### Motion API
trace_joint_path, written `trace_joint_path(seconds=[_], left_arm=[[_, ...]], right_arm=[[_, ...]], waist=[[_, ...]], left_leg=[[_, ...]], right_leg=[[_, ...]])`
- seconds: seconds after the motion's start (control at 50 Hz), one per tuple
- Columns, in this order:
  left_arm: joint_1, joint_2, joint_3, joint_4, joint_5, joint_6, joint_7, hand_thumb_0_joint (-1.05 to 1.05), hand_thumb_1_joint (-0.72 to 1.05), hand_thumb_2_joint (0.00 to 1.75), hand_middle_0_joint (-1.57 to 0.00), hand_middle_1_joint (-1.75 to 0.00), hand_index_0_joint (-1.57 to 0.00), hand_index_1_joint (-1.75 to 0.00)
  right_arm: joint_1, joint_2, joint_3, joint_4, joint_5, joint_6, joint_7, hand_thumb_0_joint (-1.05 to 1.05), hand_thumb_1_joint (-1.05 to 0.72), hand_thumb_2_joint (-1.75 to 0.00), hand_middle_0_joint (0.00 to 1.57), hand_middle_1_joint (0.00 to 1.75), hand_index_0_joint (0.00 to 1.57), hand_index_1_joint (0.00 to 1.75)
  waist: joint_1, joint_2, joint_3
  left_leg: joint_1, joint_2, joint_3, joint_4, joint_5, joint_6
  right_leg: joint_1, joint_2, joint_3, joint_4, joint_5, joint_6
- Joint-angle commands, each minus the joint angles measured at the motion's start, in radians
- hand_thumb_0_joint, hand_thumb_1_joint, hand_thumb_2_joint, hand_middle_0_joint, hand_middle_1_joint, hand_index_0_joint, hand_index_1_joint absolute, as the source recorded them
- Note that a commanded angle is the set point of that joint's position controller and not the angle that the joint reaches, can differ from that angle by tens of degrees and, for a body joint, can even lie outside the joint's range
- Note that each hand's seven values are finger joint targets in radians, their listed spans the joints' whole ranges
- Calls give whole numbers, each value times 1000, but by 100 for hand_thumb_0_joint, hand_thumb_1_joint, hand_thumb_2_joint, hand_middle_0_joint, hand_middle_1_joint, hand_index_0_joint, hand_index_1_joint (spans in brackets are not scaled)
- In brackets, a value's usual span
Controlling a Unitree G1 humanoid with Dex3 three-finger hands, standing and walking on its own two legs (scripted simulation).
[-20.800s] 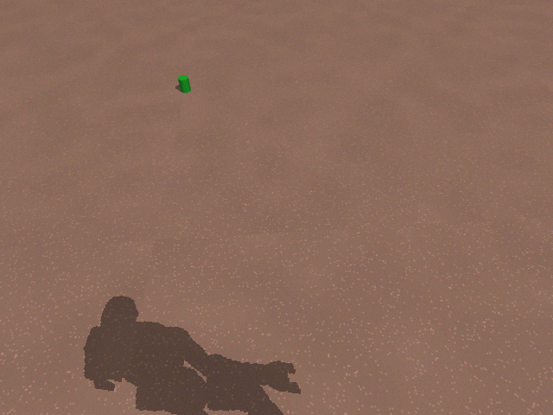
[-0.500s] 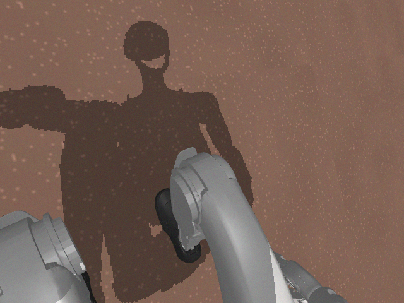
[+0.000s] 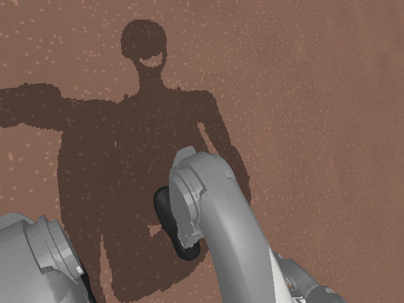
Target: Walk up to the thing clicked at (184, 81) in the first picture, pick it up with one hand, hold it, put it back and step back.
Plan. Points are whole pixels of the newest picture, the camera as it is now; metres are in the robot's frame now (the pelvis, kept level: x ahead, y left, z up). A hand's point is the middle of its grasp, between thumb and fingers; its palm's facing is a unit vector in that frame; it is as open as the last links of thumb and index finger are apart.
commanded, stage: settle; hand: left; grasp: from above
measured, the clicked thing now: out of the picture +0.49 +0.35 -0.27
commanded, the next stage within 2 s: lift in 1.04 s
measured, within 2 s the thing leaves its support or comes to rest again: leaves its support in 0.48 s
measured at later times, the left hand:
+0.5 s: hand out of the picture +0.47 +0.35 -0.23, palm faces -0.43 -0.14 -0.89, open 9.1 cm
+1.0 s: hand out of the picture +0.47 +0.35 -0.14, palm faces -0.47 -0.12 -0.87, open 8.9 cm
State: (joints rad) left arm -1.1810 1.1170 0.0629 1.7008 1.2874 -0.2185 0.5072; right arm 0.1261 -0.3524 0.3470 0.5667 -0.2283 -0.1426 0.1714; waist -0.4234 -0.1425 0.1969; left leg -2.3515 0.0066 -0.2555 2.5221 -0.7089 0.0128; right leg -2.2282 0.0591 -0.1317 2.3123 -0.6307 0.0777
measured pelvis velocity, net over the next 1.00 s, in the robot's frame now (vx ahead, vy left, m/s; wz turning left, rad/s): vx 0.00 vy -0.01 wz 0.08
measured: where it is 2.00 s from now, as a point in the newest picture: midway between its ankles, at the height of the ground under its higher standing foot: (136, 266)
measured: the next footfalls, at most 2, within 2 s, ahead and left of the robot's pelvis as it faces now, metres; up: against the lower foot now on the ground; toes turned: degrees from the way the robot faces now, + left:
none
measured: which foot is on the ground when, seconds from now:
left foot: down 0.00-1.00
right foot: down 0.00-1.00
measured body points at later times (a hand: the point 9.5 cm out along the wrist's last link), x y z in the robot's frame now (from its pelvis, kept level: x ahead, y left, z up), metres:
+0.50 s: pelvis +0.01 +0.00 +0.00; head +0.29 +0.14 +0.32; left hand +0.49 +0.35 -0.18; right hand +0.06 -0.26 -0.04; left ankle +0.06 +0.12 -0.28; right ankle +0.13 -0.13 -0.28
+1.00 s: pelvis +0.00 -0.01 +0.02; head +0.25 +0.11 +0.38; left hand +0.49 +0.36 -0.09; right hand +0.10 -0.27 -0.06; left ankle +0.06 +0.12 -0.28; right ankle +0.13 -0.13 -0.28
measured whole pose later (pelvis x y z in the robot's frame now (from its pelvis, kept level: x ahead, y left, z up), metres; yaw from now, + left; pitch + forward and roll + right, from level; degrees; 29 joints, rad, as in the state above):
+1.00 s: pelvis +0.00 -0.01 +0.02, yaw +5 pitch +35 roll -12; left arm -1.05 0.87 0.05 1.29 1.21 -0.15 0.16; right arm 0.16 -0.32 0.16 0.56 -0.13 0.01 0.14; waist -0.30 -0.01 0.03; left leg -2.34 -0.02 -0.18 2.40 -0.67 0.00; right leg -2.24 0.01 -0.08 2.26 -0.64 0.05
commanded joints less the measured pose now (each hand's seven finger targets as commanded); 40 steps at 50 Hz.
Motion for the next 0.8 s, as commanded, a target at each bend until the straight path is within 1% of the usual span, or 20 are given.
trace_joint_path(seconds=[0.0,0.1,0.18,0.2,0.22,0.24,0.28,0.32,0.34,0.36,0.38,0.42,0.44,0.48,0.54,0.62,0.64,0.7,0.72,0.78], left_arm=[[-200,183,-7,-74,-13,0,25,0,49,82,-74,-101,-79,-95],[-232,191,0,-92,-10,2,25,0,37,85,-71,-102,-76,-97],[-268,220,19,-174,-6,6,14,0,35,83,-70,-101,-75,-96],[-229,211,17,-124,-8,14,14,0,36,84,-70,-101,-75,-96],[-244,210,22,-157,-7,14,13,0,37,84,-70,-103,-75,-97],[-242,200,22,-155,-8,16,8,0,37,83,-69,-103,-75,-97],[-250,228,33,-215,-7,17,4,0,38,89,-72,-104,-77,-99],[-252,267,76,-303,-2,23,-1,0,38,89,-71,-105,-76,-100],[-230,238,67,-319,-12,27,-5,0,38,87,-72,-103,-77,-98],[-247,235,75,-372,-12,29,-8,0,40,86,-73,-101,-78,-97],[-208,234,88,-347,-11,36,-11,0,41,84,-72,-103,-78,-97],[-246,211,84,-427,-21,36,-29,0,44,79,-74,-99,-80,-93],[-218,228,97,-430,-18,43,-36,0,45,82,-75,-100,-81,-94],[-235,215,102,-547,-32,45,-55,0,49,82,-78,-97,-84,-92],[-201,175,104,-596,-52,59,-82,0,57,82,-83,-98,-89,-92],[-201,65,56,-523,-68,82,-131,0,65,84,-89,-97,-95,-91],[-226,79,58,-562,-63,84,-144,0,66,85,-91,-97,-96,-91],[-221,25,24,-557,-75,91,-190,0,69,89,-96,-97,-100,-92],[-231,5,18,-559,-80,93,-202,0,71,89,-96,-98,-101,-93],[-222,10,15,-555,-89,91,-238,0,70,89,-95,-98,-101,-93]], right_arm=[[193,-338,-107,19,9,7,-19,0,-90,-90,20,30,20,30],[208,-342,-105,26,9,6,-20,0,-92,-90,20,30,20,30],[218,-343,-115,34,10,9,-19,0,-92,-90,20,30,20,30],[221,-334,-113,30,7,13,-18,0,-92,-90,20,30,20,30],[227,-335,-115,33,11,15,-15,0,-92,-90,20,30,20,30],[222,-340,-124,23,12,13,-15,0,-91,-90,20,30,20,30],[220,-338,-129,22,13,17,-18,0,-92,-90,20,30,20,30],[232,-342,-141,25,14,19,-16,0,-92,-90,20,30,20,30],[225,-330,-146,16,14,22,-12,0,-92,-90,20,30,20,30],[230,-335,-152,18,18,21,-8,0,-91,-90,20,30,20,30],[230,-339,-161,20,21,23,-6,0,-91,-90,20,30,20,30],[225,-334,-175,18,26,22,0,0,-91,-90,20,30,20,30],[222,-330,-181,15,32,25,0,0,-91,-90,20,30,20,30],[231,-318,-198,18,42,30,5,0,-90,-90,20,30,20,30],[233,-304,-229,21,56,46,14,0,-90,-90,20,30,20,30],[248,-286,-249,38,69,67,13,0,-90,-90,20,30,20,30],[252,-284,-254,37,75,75,9,0,-90,-90,20,30,20,30],[249,-275,-266,30,87,93,4,0,-90,-90,20,30,20,30],[260,-278,-273,30,90,98,0,0,-91,-90,20,30,20,30],[271,-269,-281,30,97,119,-14,0,-91,-90,20,30,20,30]], waist=[[-54,528,-597],[-64,520,-594],[-42,617,-681],[-43,583,-691],[-45,595,-684],[-40,582,-663],[-25,620,-709],[6,692,-789],[14,700,-813],[15,724,-832],[19,721,-821],[20,716,-814],[34,721,-838],[61,764,-910],[83,767,-956],[53,651,-845],[63,666,-873],[73,624,-886],[60,603,-869],[68,557,-905]], left_leg=[[490,37,68,-291,181,-14],[477,33,74,-278,189,-11],[565,40,68,-278,278,-25],[562,39,72,-281,270,-20],[548,37,78,-279,278,-20],[537,32,86,-271,259,-19],[549,32,100,-275,262,-19],[615,32,98,-277,323,-28],[623,31,104,-279,328,-26],[653,31,100,-278,366,-31],[643,29,103,-280,356,-33],[630,25,114,-271,353,-30],[627,25,123,-273,346,-27],[684,21,127,-285,383,-31],[691,19,136,-309,376,-27],[582,8,138,-317,290,-15],[601,7,139,-332,292,-16],[600,3,138,-351,265,-12],[594,-1,135,-357,255,-12],[586,-4,149,-360,276,-7]], right_leg=[[319,21,-140,-167,199,-95],[319,18,-139,-173,208,-95],[324,11,-139,-157,262,-101],[351,16,-139,-163,258,-99],[350,14,-137,-164,267,-98],[330,13,-135,-166,249,-103],[367,18,-127,-173,252,-106],[363,12,-131,-162,280,-113],[368,13,-125,-162,283,-115],[351,10,-129,-156,305,-117],[340,9,-128,-156,293,-121],[324,8,-121,-162,295,-123],[345,12,-113,-166,287,-125],[344,4,-104,-165,307,-127],[330,2,-96,-167,300,-125],[268,-1,-92,-187,246,-126],[273,-3,-88,-190,245,-124],[268,-8,-79,-201,224,-125],[267,-13,-79,-210,222,-125],[329,-11,-69,-224,241,-121]])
